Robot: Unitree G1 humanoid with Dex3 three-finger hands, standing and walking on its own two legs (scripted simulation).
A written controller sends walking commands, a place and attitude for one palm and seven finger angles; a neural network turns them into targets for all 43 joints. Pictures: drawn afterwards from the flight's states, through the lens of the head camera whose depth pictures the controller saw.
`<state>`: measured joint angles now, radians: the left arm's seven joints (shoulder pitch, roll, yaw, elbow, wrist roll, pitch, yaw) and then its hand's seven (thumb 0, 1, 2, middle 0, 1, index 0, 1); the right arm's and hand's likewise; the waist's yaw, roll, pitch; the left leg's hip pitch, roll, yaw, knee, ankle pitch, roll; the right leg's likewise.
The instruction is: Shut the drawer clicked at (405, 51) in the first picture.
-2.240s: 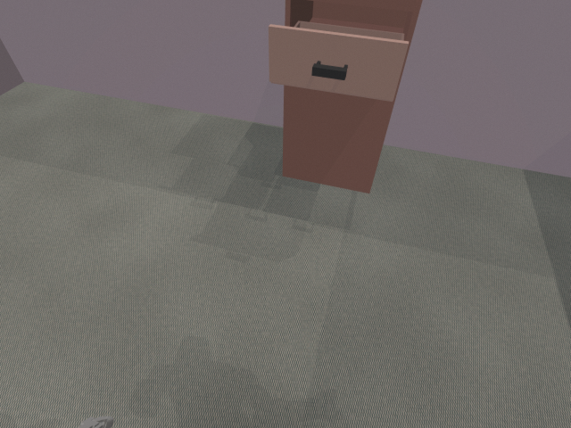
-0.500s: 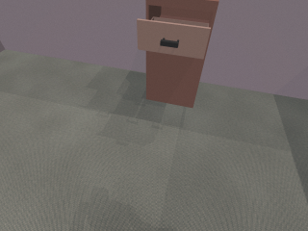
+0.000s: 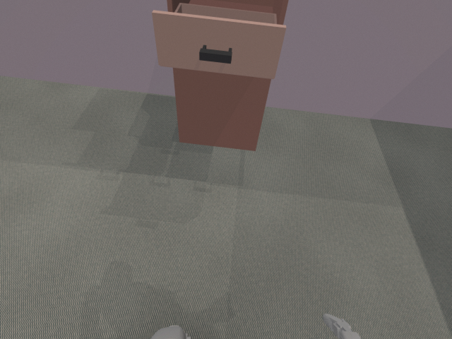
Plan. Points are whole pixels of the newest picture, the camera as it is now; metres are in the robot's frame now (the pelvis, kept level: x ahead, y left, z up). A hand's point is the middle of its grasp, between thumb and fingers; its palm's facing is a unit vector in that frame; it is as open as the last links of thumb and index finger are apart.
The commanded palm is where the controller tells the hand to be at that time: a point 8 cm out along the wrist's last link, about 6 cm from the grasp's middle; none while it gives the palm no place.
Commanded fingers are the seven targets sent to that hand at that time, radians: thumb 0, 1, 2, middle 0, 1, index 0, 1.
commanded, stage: walk to a spot facing it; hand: left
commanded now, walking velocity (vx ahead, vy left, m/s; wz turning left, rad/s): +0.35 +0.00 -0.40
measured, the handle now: (216, 52) +0.94 +0.12 +0.02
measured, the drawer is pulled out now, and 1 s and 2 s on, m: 0.28 0.28 0.28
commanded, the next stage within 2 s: turn to face it in 0.52 s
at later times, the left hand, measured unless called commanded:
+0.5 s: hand (181, 246) +0.33 +0.13 -0.13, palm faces -0.20 -0.95 -0.24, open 7.4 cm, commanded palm none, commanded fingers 0.00 0.90 0.90 -0.20 -0.30 -0.20 -0.30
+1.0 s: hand (183, 219) +0.41 +0.14 -0.15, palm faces -0.14 -0.98 -0.17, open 7.3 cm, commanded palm none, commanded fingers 0.00 0.90 0.90 -0.20 -0.30 -0.20 -0.30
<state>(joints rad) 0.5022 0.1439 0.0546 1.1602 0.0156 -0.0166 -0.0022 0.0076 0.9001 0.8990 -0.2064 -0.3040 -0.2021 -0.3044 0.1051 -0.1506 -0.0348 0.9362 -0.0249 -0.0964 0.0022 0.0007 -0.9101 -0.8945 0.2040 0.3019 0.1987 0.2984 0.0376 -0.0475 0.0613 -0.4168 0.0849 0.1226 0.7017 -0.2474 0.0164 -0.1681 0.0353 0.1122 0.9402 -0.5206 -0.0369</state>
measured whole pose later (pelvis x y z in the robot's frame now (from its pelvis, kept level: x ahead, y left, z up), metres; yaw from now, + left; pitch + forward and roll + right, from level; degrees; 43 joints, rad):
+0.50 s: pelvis +0.18 -0.04 +0.02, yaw -12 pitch -2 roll +0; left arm 0.17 0.20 0.06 0.94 0.02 -0.04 -0.01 0.00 0.91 0.90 -0.20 -0.30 -0.20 -0.30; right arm 0.30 -0.22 -0.06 1.07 -0.03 -0.01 0.01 0.01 -0.92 -0.89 0.20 0.30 0.20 0.30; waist -0.03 0.02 0.08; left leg -0.42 0.15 0.09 1.19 -0.39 -0.03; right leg -0.32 -0.01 -0.11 0.59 -0.24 -0.05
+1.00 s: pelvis +0.34 -0.03 +0.03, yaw -11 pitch -1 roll +0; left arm 0.22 0.17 0.04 1.06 0.02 0.02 0.02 0.01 0.92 0.90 -0.20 -0.30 -0.20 -0.30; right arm 0.24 -0.14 -0.02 1.06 -0.02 -0.02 -0.02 0.00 -0.94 -0.89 0.21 0.30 0.20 0.30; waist 0.00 -0.04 0.04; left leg -0.25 0.00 0.10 0.46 -0.18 0.06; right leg -0.35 -0.06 -0.04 0.83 -0.44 0.03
